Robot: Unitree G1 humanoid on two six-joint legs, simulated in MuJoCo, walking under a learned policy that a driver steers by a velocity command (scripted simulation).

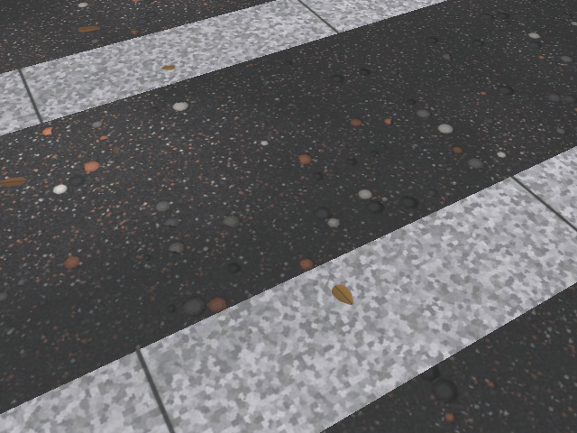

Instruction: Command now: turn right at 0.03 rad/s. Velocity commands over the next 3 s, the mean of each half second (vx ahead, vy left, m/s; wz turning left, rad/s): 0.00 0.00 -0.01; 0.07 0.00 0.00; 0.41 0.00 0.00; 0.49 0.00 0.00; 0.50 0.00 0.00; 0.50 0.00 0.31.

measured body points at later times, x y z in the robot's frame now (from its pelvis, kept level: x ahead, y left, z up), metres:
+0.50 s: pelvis -0.01 +0.01 +0.00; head +0.00 +0.01 +0.45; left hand +0.04 +0.27 -0.15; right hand +0.05 -0.25 -0.14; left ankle +0.00 +0.13 -0.74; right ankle -0.01 -0.11 -0.74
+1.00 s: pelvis +0.02 +0.02 -0.01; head +0.02 +0.02 +0.44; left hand +0.01 +0.27 -0.16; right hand +0.03 -0.24 -0.16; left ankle -0.01 +0.13 -0.73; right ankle -0.01 -0.11 -0.74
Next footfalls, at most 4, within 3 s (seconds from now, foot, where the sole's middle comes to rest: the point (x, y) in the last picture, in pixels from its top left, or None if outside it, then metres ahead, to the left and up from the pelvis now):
1.50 right None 0.43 -0.08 -0.78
2.06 left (235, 351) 0.72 0.16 -0.78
2.62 right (320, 251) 1.04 -0.06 -0.78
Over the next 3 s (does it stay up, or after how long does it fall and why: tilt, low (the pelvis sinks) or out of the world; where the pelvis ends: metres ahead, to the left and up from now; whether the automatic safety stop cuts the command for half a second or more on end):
stays up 1.07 0.04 0.00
